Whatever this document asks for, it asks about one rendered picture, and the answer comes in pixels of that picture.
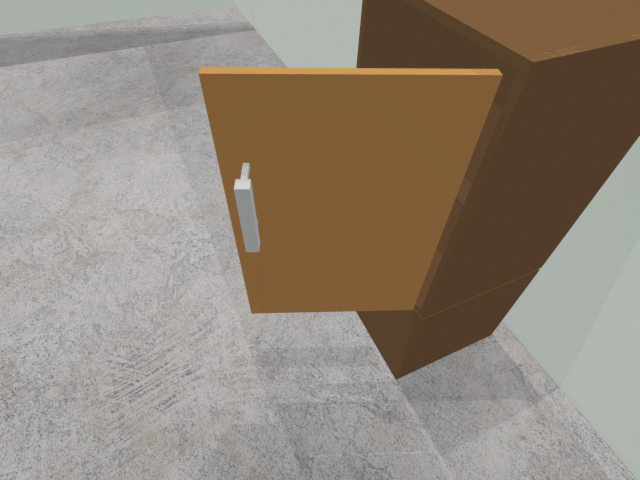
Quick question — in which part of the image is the cupboard door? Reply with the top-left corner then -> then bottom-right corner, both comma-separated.
199,67 -> 503,313

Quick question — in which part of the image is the handle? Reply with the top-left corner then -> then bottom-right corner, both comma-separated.
234,163 -> 260,252

